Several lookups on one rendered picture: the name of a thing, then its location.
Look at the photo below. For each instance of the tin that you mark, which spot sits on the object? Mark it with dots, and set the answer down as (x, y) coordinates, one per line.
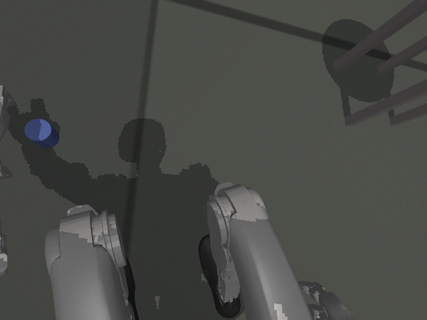
(42, 133)

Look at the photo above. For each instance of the right robot hand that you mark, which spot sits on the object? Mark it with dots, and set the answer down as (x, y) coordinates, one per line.
(331, 307)

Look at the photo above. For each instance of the left robot hand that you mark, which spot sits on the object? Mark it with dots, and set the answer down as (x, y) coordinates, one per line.
(6, 100)

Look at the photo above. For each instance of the right robot foot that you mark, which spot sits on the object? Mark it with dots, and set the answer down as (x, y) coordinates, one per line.
(227, 310)

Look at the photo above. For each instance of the left robot foot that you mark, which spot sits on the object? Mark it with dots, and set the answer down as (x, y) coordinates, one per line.
(131, 289)

